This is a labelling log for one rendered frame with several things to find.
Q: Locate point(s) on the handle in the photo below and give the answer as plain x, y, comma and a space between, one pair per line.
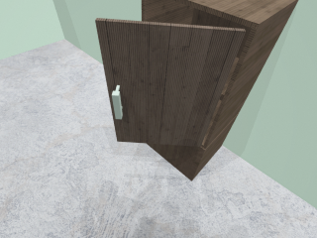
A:
116, 98

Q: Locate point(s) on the cupboard door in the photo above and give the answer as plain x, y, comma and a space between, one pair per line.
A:
171, 77

